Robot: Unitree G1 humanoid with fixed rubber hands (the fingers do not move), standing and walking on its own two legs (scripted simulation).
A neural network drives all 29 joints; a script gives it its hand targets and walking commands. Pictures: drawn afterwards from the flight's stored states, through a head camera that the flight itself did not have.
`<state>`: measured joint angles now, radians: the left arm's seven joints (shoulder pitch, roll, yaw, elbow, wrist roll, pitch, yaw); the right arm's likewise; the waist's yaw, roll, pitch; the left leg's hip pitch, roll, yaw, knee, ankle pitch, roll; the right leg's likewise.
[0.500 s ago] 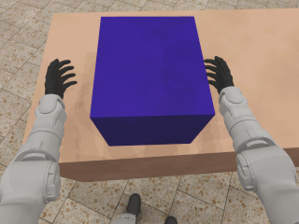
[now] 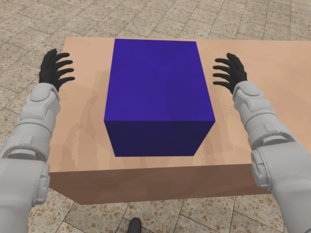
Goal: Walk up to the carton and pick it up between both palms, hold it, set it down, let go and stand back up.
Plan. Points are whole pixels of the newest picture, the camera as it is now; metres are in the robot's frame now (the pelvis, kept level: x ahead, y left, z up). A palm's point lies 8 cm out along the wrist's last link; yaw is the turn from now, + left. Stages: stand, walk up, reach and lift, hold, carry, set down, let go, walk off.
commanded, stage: set down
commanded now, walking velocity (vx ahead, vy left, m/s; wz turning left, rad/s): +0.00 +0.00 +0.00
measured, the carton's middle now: (155, 99) +0.51 +0.09 -0.02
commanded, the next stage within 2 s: none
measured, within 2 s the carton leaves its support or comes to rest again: neither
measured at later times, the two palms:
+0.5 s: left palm (51, 65) +0.41 +0.32 +0.15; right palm (253, 74) +0.50 -0.15 +0.15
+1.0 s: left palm (55, 111) +0.34 +0.31 +0.08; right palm (252, 122) +0.41 -0.18 +0.07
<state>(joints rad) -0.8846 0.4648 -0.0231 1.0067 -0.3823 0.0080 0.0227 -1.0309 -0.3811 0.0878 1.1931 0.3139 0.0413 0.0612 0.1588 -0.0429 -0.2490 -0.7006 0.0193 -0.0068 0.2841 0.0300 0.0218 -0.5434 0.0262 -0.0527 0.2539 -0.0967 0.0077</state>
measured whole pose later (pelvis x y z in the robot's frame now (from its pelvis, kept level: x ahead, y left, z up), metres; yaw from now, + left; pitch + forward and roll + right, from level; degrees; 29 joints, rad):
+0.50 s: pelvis +0.02 -0.02 +0.01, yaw +1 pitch +16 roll -2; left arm -0.89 0.52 0.03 0.91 -0.36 0.16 -0.01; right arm -1.00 -0.39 0.10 1.03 0.36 0.19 0.01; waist 0.12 -0.03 -0.18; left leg -0.55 0.02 -0.01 0.28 -0.01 0.00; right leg -0.38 0.03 -0.05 0.24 -0.14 -0.01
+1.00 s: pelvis +0.02 -0.02 +0.01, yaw +1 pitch +11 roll -2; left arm -0.38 0.41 0.21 0.51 -0.26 0.11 -0.05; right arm -0.47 -0.31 0.09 0.59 0.33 0.09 -0.04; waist 0.10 -0.02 -0.10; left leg -0.44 0.03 -0.01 0.29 -0.04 -0.01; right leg -0.26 0.05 -0.04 0.22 -0.14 -0.02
